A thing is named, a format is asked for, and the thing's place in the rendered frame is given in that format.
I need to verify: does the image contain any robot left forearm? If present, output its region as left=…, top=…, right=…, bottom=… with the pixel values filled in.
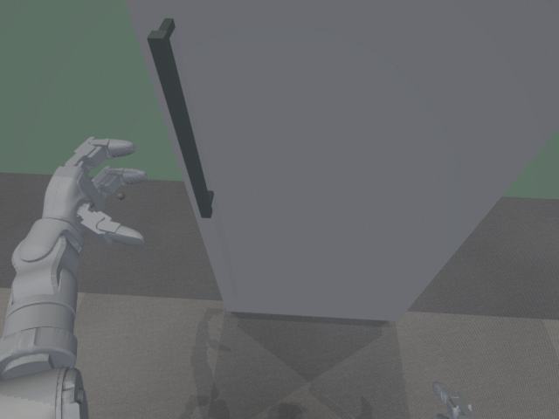
left=0, top=218, right=85, bottom=381

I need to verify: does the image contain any robot left hand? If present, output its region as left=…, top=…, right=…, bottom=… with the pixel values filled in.
left=42, top=137, right=148, bottom=246

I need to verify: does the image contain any left robot upper arm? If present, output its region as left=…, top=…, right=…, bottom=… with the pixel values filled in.
left=0, top=367, right=89, bottom=419

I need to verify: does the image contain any fridge door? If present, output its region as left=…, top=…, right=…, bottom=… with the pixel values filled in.
left=125, top=0, right=559, bottom=321

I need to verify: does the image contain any robot right hand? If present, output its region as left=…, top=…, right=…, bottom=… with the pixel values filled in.
left=432, top=381, right=481, bottom=419

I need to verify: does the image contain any handle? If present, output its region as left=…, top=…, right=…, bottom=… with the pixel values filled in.
left=147, top=18, right=214, bottom=218

